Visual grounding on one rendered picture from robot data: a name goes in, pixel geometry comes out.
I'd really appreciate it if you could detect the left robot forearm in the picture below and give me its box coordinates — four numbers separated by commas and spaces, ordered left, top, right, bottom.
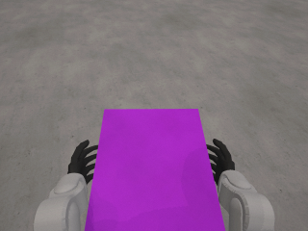
33, 172, 89, 231

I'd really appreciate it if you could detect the robot left hand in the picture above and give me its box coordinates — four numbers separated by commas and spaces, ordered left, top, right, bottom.
67, 140, 98, 184

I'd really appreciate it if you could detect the right robot forearm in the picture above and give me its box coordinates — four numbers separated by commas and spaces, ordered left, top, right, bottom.
218, 169, 275, 231

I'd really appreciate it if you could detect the carton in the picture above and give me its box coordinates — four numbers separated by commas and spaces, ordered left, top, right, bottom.
84, 109, 225, 231

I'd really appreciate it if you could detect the robot right hand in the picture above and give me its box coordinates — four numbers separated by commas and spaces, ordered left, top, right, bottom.
206, 139, 235, 185

